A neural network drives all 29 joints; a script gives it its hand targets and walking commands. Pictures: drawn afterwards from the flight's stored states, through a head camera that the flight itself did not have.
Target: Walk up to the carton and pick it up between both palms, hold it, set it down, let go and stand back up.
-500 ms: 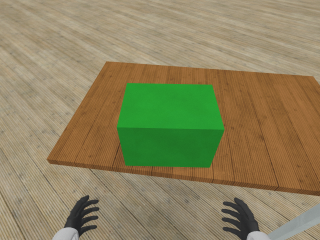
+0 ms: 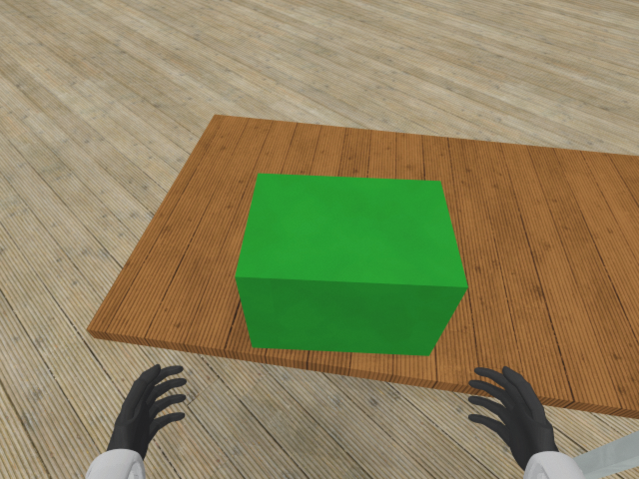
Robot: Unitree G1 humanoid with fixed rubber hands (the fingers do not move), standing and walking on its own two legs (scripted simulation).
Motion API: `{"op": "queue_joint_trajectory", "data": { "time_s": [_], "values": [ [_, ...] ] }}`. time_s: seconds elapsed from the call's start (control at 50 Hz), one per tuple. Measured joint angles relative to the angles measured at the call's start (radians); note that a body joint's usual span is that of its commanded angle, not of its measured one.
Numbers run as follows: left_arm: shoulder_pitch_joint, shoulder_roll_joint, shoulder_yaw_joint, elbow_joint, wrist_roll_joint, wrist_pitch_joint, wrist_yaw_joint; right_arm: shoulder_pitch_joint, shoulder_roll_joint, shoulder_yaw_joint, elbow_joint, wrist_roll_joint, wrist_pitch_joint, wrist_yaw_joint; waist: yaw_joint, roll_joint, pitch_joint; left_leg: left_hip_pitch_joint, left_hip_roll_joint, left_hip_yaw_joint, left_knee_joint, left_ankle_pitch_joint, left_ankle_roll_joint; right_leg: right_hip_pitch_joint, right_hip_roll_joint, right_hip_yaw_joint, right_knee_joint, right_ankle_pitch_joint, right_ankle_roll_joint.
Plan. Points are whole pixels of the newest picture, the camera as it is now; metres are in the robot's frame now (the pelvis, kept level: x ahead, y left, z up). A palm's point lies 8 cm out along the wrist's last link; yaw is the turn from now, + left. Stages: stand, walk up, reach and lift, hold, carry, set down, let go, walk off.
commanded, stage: reach and lift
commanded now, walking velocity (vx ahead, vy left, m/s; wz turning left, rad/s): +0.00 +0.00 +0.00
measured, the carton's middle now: (344, 265) +0.40 +0.00 +0.03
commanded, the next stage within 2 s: none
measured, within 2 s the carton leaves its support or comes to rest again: neither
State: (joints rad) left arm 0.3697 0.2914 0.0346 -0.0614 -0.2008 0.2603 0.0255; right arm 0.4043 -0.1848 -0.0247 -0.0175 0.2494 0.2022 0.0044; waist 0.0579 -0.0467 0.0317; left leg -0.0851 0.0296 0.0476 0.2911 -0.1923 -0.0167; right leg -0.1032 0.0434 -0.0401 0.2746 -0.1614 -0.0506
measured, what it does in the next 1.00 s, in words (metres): stands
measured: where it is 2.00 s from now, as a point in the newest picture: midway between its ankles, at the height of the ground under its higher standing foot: outside the picture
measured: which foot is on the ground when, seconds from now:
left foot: down 0.00-1.00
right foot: down 0.00-1.00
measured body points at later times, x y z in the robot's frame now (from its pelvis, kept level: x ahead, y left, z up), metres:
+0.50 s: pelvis +0.02 +0.01 +0.00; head +0.01 +0.02 +0.45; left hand +0.23 +0.25 +0.04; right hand +0.25 -0.22 +0.05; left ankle -0.02 +0.12 -0.75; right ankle -0.01 -0.09 -0.75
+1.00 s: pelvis -0.01 +0.02 +0.00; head -0.01 +0.02 +0.45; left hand +0.31 +0.25 +0.09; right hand +0.31 -0.24 +0.09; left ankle -0.02 +0.12 -0.75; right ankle -0.01 -0.09 -0.75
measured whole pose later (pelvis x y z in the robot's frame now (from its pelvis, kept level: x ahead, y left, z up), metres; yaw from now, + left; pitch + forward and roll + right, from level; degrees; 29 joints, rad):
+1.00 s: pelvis -0.01 +0.02 +0.00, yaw -2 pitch +0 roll +0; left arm -0.16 0.26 0.13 0.06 -0.20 0.44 0.05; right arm -0.18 -0.45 -0.06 0.27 0.40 0.23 0.08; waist 0.04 0.00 -0.03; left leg -0.13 0.02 0.08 0.31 -0.20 0.01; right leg -0.15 0.03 0.00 0.28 -0.14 -0.03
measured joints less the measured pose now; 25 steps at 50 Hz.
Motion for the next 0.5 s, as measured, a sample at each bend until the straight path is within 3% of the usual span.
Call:
{"op": "queue_joint_trajectory", "data": {
  "time_s": [0.28,0.5],
  "values": [
    [0.011,0.014,0.012,-0.054,-0.031,-0.109,-0.011,0.009,-0.085,0.005,-0.058,0.061,-0.117,0.018,-0.011,0.042,-0.04,0.03,0.001,0.019,-0.006,-0.033,0.005,0.03,0.002,0.021,-0.02,-0.018,0.01],
    [-0.06,0.002,0.01,-0.048,-0.027,-0.116,-0.013,-0.089,-0.144,0.001,0.0,0.112,-0.159,0.022,-0.006,0.026,-0.049,0.044,-0.001,0.012,0.007,-0.04,0.006,0.049,0.0,0.014,-0.012,-0.024,0.012]
  ]
}}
